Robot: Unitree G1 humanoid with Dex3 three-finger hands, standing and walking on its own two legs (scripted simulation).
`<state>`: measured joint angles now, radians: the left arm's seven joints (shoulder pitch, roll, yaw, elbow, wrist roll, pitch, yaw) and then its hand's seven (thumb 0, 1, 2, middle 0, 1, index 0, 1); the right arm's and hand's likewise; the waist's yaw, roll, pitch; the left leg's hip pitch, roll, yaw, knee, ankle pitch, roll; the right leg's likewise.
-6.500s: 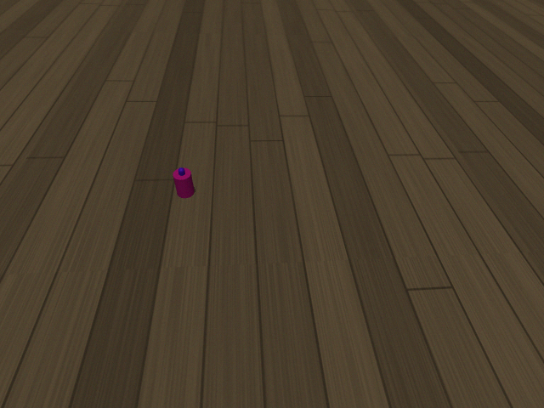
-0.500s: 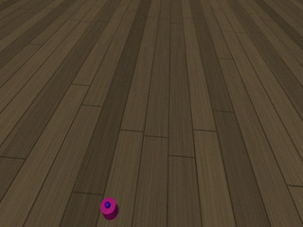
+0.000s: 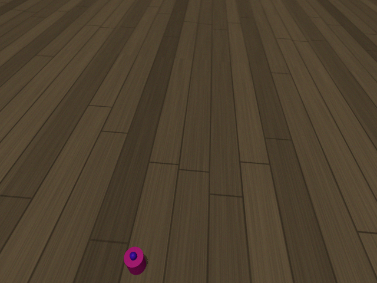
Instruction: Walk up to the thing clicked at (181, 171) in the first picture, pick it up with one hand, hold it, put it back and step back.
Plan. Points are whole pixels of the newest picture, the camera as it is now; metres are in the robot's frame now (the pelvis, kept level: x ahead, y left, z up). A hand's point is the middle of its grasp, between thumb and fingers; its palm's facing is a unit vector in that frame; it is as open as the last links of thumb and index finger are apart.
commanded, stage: stand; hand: left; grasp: from the side
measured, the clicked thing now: (135, 259) +0.38 +0.22 -0.70
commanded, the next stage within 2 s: go down in 0.80 s
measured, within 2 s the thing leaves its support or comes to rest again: neither
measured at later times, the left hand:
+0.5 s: hand out of the picture +0.07 +0.25 -0.16, palm faces -0.02 -0.94 -0.35, open 7.4 cm
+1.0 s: hand out of the picture +0.10 +0.25 -0.16, palm faces +0.05 -0.94 -0.34, open 8.0 cm
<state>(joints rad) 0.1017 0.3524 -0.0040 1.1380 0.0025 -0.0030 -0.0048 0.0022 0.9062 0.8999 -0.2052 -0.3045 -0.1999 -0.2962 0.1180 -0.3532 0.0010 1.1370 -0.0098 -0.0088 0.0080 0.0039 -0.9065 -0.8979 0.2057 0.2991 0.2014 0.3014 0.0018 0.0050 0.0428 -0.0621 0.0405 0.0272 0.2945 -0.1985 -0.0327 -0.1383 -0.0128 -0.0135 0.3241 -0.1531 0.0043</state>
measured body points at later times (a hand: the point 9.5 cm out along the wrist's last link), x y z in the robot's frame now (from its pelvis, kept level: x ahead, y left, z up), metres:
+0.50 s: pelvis +0.00 +0.00 +0.00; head +0.01 +0.00 +0.45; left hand +0.08 +0.30 -0.13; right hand +0.07 -0.30 -0.13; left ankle -0.02 +0.14 -0.75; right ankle +0.02 -0.12 -0.75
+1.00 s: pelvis +0.00 +0.00 +0.00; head +0.03 +0.00 +0.44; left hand +0.10 +0.30 -0.13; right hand +0.08 -0.29 -0.13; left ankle -0.02 +0.14 -0.75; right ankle +0.02 -0.12 -0.75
